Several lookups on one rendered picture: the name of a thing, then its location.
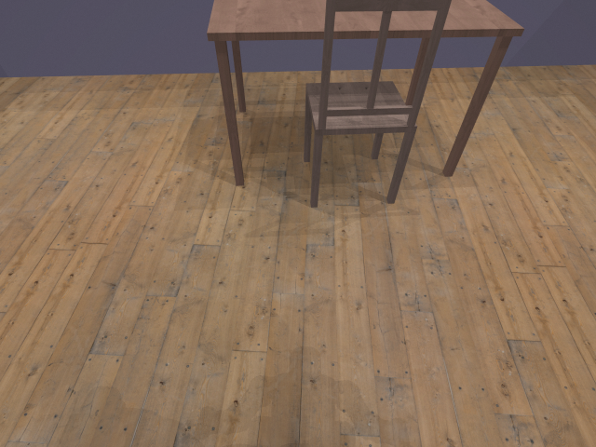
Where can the table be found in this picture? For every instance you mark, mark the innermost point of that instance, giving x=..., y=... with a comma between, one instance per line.
x=246, y=20

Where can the chair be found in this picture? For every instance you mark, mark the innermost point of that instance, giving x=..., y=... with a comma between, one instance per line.
x=367, y=107

